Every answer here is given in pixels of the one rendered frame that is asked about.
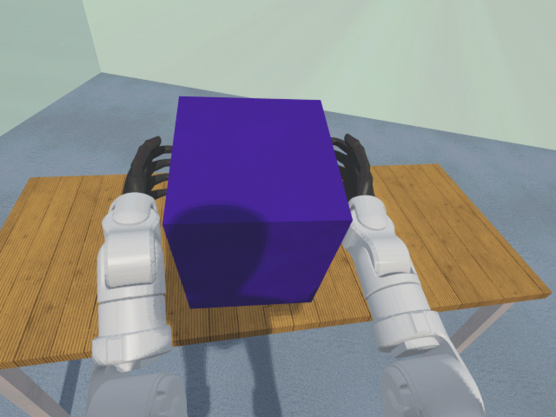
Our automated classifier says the left robot upper arm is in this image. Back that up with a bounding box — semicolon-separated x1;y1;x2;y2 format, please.
86;372;188;417

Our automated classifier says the robot left hand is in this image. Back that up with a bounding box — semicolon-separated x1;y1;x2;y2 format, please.
122;136;173;200

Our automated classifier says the robot right forearm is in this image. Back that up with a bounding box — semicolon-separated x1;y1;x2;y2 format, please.
341;195;485;414

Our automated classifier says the carton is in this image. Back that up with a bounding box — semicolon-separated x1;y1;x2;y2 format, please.
162;96;353;308

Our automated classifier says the robot left forearm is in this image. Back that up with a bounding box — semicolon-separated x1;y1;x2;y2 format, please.
84;192;172;417

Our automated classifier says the table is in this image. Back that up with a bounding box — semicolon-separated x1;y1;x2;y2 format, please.
0;163;552;417

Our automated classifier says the robot right hand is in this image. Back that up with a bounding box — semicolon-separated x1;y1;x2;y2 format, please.
331;134;374;202

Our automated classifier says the right robot upper arm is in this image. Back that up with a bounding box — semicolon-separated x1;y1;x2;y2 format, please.
381;354;485;417

